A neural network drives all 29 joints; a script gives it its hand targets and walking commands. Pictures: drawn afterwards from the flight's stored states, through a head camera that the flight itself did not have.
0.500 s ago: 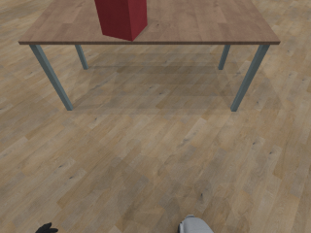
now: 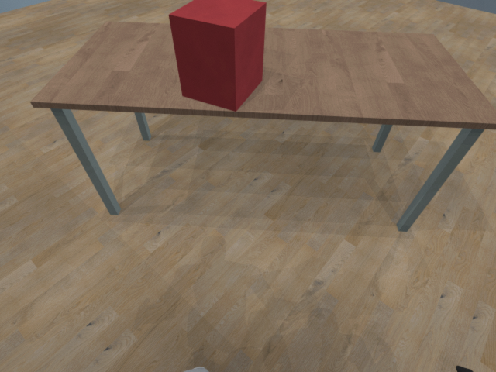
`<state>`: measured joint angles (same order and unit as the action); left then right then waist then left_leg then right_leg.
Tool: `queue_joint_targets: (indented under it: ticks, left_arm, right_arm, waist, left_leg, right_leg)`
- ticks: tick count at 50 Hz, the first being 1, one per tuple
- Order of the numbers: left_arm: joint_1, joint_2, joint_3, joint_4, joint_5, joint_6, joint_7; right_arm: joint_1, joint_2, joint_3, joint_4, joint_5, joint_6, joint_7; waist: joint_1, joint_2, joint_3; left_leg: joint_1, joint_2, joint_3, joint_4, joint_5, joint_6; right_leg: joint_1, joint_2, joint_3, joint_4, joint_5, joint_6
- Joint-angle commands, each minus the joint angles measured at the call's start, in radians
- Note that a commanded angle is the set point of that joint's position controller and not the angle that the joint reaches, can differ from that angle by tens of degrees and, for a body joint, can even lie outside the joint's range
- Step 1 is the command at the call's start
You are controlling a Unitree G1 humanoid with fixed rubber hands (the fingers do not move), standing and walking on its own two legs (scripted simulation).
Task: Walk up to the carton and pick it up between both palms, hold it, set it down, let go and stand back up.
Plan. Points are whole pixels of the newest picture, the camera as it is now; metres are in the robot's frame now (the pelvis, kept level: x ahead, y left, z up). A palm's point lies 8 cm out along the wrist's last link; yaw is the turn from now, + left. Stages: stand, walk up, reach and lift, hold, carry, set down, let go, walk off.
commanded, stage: walk up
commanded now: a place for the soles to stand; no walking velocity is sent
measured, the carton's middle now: (221, 52) +1.00 +0.11 +0.04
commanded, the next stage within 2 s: none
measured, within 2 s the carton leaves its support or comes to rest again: neither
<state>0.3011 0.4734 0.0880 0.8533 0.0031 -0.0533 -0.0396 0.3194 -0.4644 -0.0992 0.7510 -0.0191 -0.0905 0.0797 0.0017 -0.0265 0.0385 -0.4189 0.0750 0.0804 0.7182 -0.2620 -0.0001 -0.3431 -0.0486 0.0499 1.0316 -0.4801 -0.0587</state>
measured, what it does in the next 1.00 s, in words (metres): walks ahead: right foot, then left foot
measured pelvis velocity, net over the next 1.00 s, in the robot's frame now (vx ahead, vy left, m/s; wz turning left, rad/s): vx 0.40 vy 0.05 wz -0.02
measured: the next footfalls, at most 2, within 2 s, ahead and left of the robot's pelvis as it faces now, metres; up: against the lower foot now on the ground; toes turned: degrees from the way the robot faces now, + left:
right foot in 0.26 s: +0.25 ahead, -0.12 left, +0.00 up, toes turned -6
left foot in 0.64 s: +0.41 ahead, +0.19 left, +0.00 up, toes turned +5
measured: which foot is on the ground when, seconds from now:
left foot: down 0.00-0.26, up 0.28-0.62, down 0.64-1.00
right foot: up 0.00-0.24, down 0.26-0.64, up 0.66-0.96, down 0.98-1.00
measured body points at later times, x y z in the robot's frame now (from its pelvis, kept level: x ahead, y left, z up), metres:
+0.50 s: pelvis +0.20 +0.01 +0.02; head +0.22 -0.01 +0.47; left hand +0.26 +0.35 -0.06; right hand +0.30 -0.31 -0.09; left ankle +0.28 +0.16 -0.67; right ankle +0.21 -0.12 -0.71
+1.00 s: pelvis +0.40 +0.05 +0.00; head +0.41 +0.05 +0.45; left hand +0.50 +0.38 -0.09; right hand +0.44 -0.29 -0.09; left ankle +0.37 +0.19 -0.71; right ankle +0.49 -0.06 -0.71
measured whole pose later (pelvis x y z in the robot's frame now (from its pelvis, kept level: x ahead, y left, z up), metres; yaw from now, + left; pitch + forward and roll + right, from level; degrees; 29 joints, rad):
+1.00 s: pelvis +0.40 +0.05 +0.00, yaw -1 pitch -3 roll +0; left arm 0.29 0.44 0.06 0.82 0.02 -0.09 -0.05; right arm 0.36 -0.47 -0.07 0.74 -0.01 -0.04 0.06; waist -0.05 0.02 0.08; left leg -0.25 0.08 0.08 0.75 -0.43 0.02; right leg -0.41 -0.04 -0.08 0.64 -0.20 -0.04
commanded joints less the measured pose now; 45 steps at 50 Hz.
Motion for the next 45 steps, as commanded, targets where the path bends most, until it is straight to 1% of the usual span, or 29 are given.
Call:
queue_joint_targets:
  ticks: [1,3,4,5,6,8,9,10,11,12,13,14,15,18,20,21,26,29,31,32,33,34,35,37,38,39,40,42,45]
  left_arm:
    - [-0.038,0.18,0.02,-0.096,-0.016,-0.05,0.011]
    - [0.016,0.181,0.022,-0.065,-0.01,-0.049,0.004]
    - [0.015,0.16,0.019,-0.062,-0.01,-0.044,-0.002]
    - [-0.002,0.154,0.023,-0.082,-0.009,-0.043,-0.009]
    - [-0.048,0.147,0.027,-0.099,0.0,-0.04,-0.014]
    - [-0.071,0.152,0.033,-0.112,0.009,-0.04,-0.02]
    - [-0.048,0.148,0.032,-0.112,0.008,-0.043,-0.023]
    - [-0.042,0.143,0.036,-0.102,0.015,-0.046,-0.024]
    - [-0.006,0.139,0.042,-0.086,0.007,-0.05,-0.026]
    - [0.052,0.168,0.059,-0.068,0.014,-0.053,-0.02]
    - [0.192,0.208,0.087,-0.053,0.023,-0.059,-0.004]
    - [0.249,0.327,0.102,-0.075,0.019,-0.069,0.016]
    - [0.2,0.341,0.103,-0.089,-0.003,-0.07,0.016]
    - [0.06,0.233,0.069,-0.131,-0.014,-0.072,0.027]
    - [0.051,0.223,0.067,-0.147,-0.01,-0.076,0.023]
    - [0.038,0.218,0.067,-0.146,-0.004,-0.074,0.018]
    - [0.077,0.251,0.068,-0.15,-0.001,-0.068,0.011]
    - [0.016,0.259,0.064,-0.157,-0.002,-0.061,0.011]
    - [0.007,0.232,0.041,-0.157,-0.005,-0.056,0.014]
    - [0.009,0.181,0.028,-0.155,0.0,-0.053,0.015]
    - [0.04,0.087,0.0,-0.17,-0.018,-0.05,0.013]
    - [0.009,0.162,0.011,-0.159,-0.004,-0.042,0.027]
    - [0.024,0.202,0.012,-0.128,-0.01,-0.035,0.029]
    - [0.073,0.182,0.007,-0.096,-0.015,-0.047,0.025]
    - [0.112,0.184,0.006,-0.065,-0.013,-0.048,0.021]
    - [0.126,0.176,0.002,-0.052,-0.01,-0.046,0.014]
    - [0.116,0.17,0.007,-0.054,-0.007,-0.043,0.009]
    - [0.069,0.157,0.016,-0.08,0.003,-0.037,0.001]
    - [0.019,0.155,0.021,-0.084,0.009,-0.039,-0.007]
  right_arm:
    - [0.067,-0.27,-0.073,-0.058,0.022,-0.02,-0.04]
    - [0.037,-0.239,-0.047,-0.057,0.021,-0.015,-0.045]
    - [0.043,-0.24,-0.047,-0.062,0.004,-0.014,-0.041]
    - [0.046,-0.254,-0.048,-0.069,-0.003,-0.012,-0.036]
    - [0.035,-0.252,-0.054,-0.082,0.001,-0.013,-0.035]
    - [0.054,-0.251,-0.053,-0.084,0.009,-0.012,-0.037]
    - [0.025,-0.256,-0.053,-0.089,0.014,-0.011,-0.037]
    - [0.024,-0.259,-0.052,-0.104,0.019,-0.009,-0.034]
    - [0.006,-0.241,-0.046,-0.101,0.015,0.001,-0.033]
    - [0.0,-0.213,-0.038,-0.107,0.011,0.005,-0.032]
    - [-0.003,-0.16,-0.017,-0.122,0.006,0.007,-0.027]
    - [0.02,-0.106,0.008,-0.149,0.02,0.011,-0.028]
    - [-0.013,-0.199,-0.019,-0.131,0.024,0.025,-0.043]
    - [0.035,-0.189,-0.02,-0.078,0.022,0.015,-0.042]
    - [0.091,-0.182,-0.024,-0.037,0.005,0.02,-0.027]
    - [0.072,-0.173,-0.019,-0.031,0.004,0.026,-0.016]
    - [-0.07,-0.145,-0.025,-0.071,-0.001,0.026,0.008]
    - [-0.044,-0.167,-0.038,-0.055,0.003,0.016,0.011]
    - [0.025,-0.174,-0.047,-0.019,0.004,0.011,0.007]
    - [0.123,-0.21,-0.066,0.001,0.001,0.002,-0.004]
    - [0.202,-0.309,-0.088,-0.007,-0.015,-0.008,-0.02]
    - [0.167,-0.334,-0.092,-0.027,0.012,-0.008,-0.025]
    - [0.087,-0.308,-0.083,-0.033,0.032,-0.005,-0.03]
    - [0.033,-0.25,-0.053,-0.044,0.027,-0.002,-0.036]
    - [0.014,-0.232,-0.042,-0.044,0.03,-0.005,-0.04]
    - [0.008,-0.236,-0.039,-0.056,0.024,-0.003,-0.041]
    - [0.014,-0.237,-0.042,-0.059,0.015,-0.001,-0.039]
    - [0.023,-0.242,-0.047,-0.08,0.008,0.0,-0.037]
    - [-0.014,-0.25,-0.044,-0.09,0.013,0.007,-0.028]
  waist:
    - [-0.044,0.138,0.03]
    - [-0.031,0.202,-0.015]
    - [-0.035,0.177,-0.041]
    - [-0.046,0.265,-0.009]
    - [-0.042,0.232,0.029]
    - [-0.055,0.194,0.016]
    - [-0.029,0.222,-0.013]
    - [-0.029,0.186,-0.029]
    - [0.005,0.165,-0.029]
    - [0.046,0.084,-0.049]
    - [0.138,-0.082,-0.103]
    - [0.135,-0.248,-0.145]
    - [0.107,-0.023,-0.116]
    - [0.029,-0.051,0.057]
    - [0.013,-0.122,0.005]
    - [0.019,-0.133,0.005]
    - [0.056,-0.148,0.032]
    - [0.009,-0.125,0.023]
    - [-0.047,-0.048,-0.018]
    - [-0.093,0.033,-0.072]
    - [-0.118,0.346,-0.134]
    - [-0.119,0.217,-0.062]
    - [-0.072,0.099,0.009]
    - [-0.028,0.16,0.014]
    - [-0.016,0.128,0.03]
    - [-0.023,0.184,-0.019]
    - [-0.025,0.186,-0.044]
    - [-0.042,0.205,-0.026]
    - [-0.031,0.213,0.033]
  left_leg:
    - [0.314,0.297,-0.536,-0.429,-0.234,0.237]
    - [0.238,0.222,-0.302,-0.369,0.03,0.213]
    - [0.241,0.221,-0.266,-0.375,0.053,0.23]
    - [0.224,0.233,-0.251,-0.381,0.05,0.25]
    - [0.208,0.266,-0.263,-0.396,0.069,0.262]
    - [0.211,0.23,-0.223,-0.374,0.047,0.239]
    - [0.208,0.215,-0.184,-0.347,0.045,0.222]
    - [0.174,0.219,-0.194,-0.324,0.051,0.211]
    - [0.128,0.15,-0.103,-0.251,0.03,0.18]
    - [0.033,0.14,-0.093,-0.132,0.043,0.153]
    - [-0.094,0.075,-0.029,0.169,0.066,0.109]
    - [-0.32,-0.063,-0.013,0.426,-0.271,0.048]
    - [-0.336,-0.041,-0.225,0.511,-0.289,0.056]
    - [-0.3,0.033,-0.177,0.401,-0.147,0.037]
    - [-0.209,0.046,-0.127,0.312,-0.095,0.023]
    - [-0.17,0.039,-0.103,0.235,-0.111,0.021]
    - [-0.14,0.029,-0.036,0.017,-0.021,0.015]
    - [-0.024,0.019,-0.038,-0.056,-0.005,0.027]
    - [0.224,-0.032,-0.003,-0.123,0.033,0.042]
    - [0.391,-0.033,-0.061,-0.208,-0.065,0.051]
    - [0.535,0.23,-0.55,-0.418,-0.359,0.131]
    - [0.424,0.344,-0.75,-0.522,-0.429,0.231]
    - [0.324,0.319,-0.623,-0.483,-0.442,0.241]
    - [0.283,0.253,-0.478,-0.434,-0.186,0.237]
    - [0.233,0.229,-0.364,-0.41,-0.037,0.223]
    - [0.235,0.214,-0.288,-0.369,0.093,0.24]
    - [0.243,0.189,-0.246,-0.36,0.094,0.25]
    - [0.196,0.24,-0.267,-0.383,0.037,0.275]
    - [0.151,0.193,-0.236,-0.391,-0.12,0.234]
  right_leg:
    - [-0.438,-0.011,0.078,0.168,0.087,0.0]
    - [-0.274,-0.019,0.018,0.016,0.08,0.02]
    - [-0.242,-0.007,-0.011,-0.033,0.072,0.021]
    - [-0.243,-0.019,-0.043,-0.104,0.052,0.031]
    - [-0.242,-0.047,-0.051,-0.148,0.081,0.025]
    - [-0.176,-0.025,-0.095,-0.258,0.139,0.021]
    - [-0.122,-0.014,-0.117,-0.313,0.197,0.013]
    - [-0.034,0.004,-0.127,-0.358,0.231,0.009]
    - [0.063,0.044,-0.188,-0.429,0.276,0.014]
    - [0.236,0.058,-0.168,-0.46,0.274,0.002]
    - [0.413,-0.006,-0.018,-0.539,0.123,-0.023]
    - [0.484,-0.353,0.586,-0.749,-0.067,-0.142]
    - [0.362,-0.419,0.676,-0.785,-0.204,-0.194]
    - [0.174,-0.311,0.348,-0.77,0.009,-0.201]
    - [0.139,-0.249,0.181,-0.733,0.204,-0.181]
    - [0.127,-0.212,0.131,-0.733,0.158,-0.172]
    - [0.103,-0.213,0.112,-0.748,0.007,-0.17]
    - [0.087,-0.25,0.086,-0.683,0.123,-0.157]
    - [-0.064,-0.192,0.001,-0.559,0.066,-0.114]
    - [-0.106,-0.121,-0.075,-0.322,0.174,-0.08]
    - [-0.344,0.02,-0.168,0.068,0.104,-0.005]
    - [-0.414,0.033,-0.02,0.182,-0.012,0.005]
    - [-0.407,-0.028,0.034,0.205,0.054,0.01]
    - [-0.349,-0.057,0.012,0.119,0.092,0.008]
    - [-0.293,-0.063,0.02,0.063,0.107,0.013]
    - [-0.244,-0.062,-0.035,-0.013,0.088,0.026]
    - [-0.228,-0.056,-0.058,-0.08,0.083,0.031]
    - [-0.201,-0.061,-0.087,-0.155,0.123,0.026]
    - [-0.135,-0.035,-0.107,-0.284,0.186,0.023]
